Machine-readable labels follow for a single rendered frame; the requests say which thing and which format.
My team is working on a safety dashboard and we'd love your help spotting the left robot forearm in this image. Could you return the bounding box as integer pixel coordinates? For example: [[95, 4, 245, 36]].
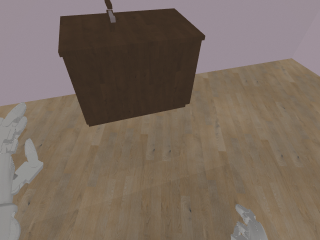
[[0, 203, 21, 240]]

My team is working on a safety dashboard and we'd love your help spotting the robot right hand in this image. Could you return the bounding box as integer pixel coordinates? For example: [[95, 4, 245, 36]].
[[230, 204, 268, 240]]

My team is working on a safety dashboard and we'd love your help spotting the counter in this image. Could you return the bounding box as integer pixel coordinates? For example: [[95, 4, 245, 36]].
[[58, 0, 205, 127]]

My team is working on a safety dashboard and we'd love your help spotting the robot left hand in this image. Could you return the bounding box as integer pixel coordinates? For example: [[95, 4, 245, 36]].
[[0, 102, 44, 204]]

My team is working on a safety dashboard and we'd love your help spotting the tap lever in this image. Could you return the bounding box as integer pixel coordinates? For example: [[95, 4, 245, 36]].
[[108, 10, 116, 23]]

